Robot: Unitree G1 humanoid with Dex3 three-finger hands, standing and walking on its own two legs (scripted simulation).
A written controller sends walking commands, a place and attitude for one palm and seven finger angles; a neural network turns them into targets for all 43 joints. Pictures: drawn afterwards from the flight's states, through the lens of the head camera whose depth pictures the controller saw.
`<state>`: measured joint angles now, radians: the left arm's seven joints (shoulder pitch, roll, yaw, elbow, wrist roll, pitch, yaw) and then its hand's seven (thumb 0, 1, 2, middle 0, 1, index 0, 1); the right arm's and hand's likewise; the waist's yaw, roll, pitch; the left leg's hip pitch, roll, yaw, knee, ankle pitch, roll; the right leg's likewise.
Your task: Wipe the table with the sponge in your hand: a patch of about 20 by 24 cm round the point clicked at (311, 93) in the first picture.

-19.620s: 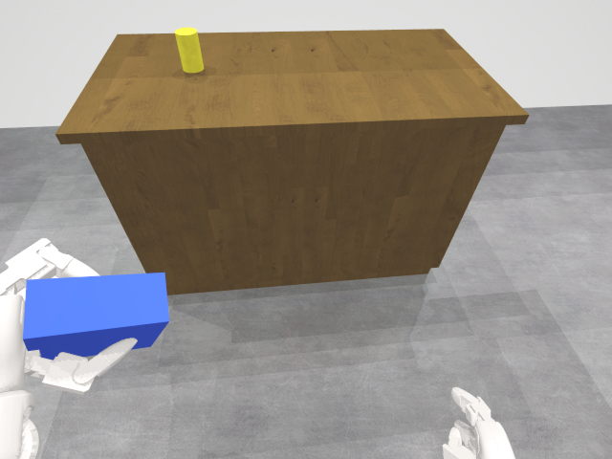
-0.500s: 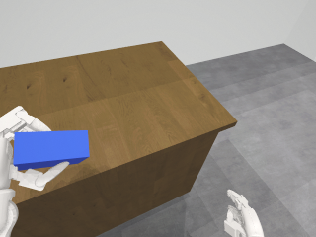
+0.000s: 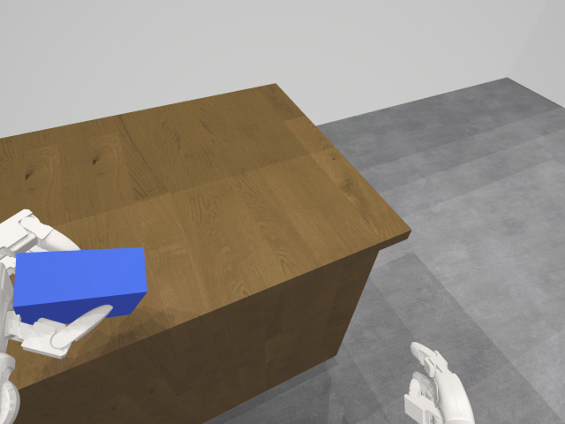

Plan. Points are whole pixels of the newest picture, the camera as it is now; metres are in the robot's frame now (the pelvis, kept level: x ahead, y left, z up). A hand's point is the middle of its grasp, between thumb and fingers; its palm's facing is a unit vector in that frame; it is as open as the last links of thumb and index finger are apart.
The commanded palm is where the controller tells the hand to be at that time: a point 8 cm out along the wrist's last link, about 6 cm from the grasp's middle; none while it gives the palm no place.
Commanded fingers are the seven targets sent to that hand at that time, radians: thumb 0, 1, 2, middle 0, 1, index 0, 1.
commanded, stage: come to a stop and stand still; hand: left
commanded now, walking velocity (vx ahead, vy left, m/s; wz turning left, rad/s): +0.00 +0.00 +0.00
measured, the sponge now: (100, 287) +0.23 +0.23 +0.14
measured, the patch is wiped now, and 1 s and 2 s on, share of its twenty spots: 0.00 0.00 0.00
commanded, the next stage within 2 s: look again from close up in 0.08 s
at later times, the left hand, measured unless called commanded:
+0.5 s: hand (32, 313) +0.19 +0.27 +0.16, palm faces +0.39 -0.85 -0.36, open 9.3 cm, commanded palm +0.13 +0.30 +0.18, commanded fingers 0.00 0.10 1.30 -1.20 -1.60 -1.20 -1.60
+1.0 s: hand (44, 291) +0.20 +0.26 +0.17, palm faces +0.32 -0.82 -0.47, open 9.3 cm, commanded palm +0.13 +0.30 +0.18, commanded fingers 0.00 0.10 1.30 -1.20 -1.60 -1.20 -1.60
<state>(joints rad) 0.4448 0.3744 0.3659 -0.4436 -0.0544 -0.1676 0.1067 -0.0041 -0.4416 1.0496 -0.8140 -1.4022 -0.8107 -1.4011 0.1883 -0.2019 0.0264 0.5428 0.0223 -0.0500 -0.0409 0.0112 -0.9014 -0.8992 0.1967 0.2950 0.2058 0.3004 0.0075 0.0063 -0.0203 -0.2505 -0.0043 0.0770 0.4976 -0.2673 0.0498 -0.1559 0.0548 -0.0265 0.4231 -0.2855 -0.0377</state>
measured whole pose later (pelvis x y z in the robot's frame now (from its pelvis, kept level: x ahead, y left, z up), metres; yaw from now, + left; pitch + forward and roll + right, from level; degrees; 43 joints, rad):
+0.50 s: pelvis -0.03 +0.02 +0.00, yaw +0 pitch +0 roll -1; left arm 0.43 0.36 0.33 -0.43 -0.04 -0.15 0.11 0.00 -0.44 1.05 -0.81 -1.40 -0.81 -1.40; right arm 0.23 -0.20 0.03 0.57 0.01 -0.06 -0.05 0.01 -0.90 -0.90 0.20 0.30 0.21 0.30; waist 0.02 0.00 0.01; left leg -0.23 -0.03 0.08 0.42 -0.19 0.08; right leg -0.15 0.03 -0.03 0.36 -0.22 -0.01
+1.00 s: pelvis -0.03 +0.02 +0.00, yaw -1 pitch +0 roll -1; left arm 0.39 0.37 0.38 -0.47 -0.03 -0.18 0.06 0.00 -0.44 1.05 -0.81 -1.41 -0.80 -1.41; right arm 0.19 -0.21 0.00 0.52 0.03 -0.10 0.05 0.01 -0.90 -0.90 0.20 0.30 0.21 0.30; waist 0.01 0.05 0.07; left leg -0.29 -0.04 0.11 0.51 -0.23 0.09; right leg -0.24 0.02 0.00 0.51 -0.28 0.00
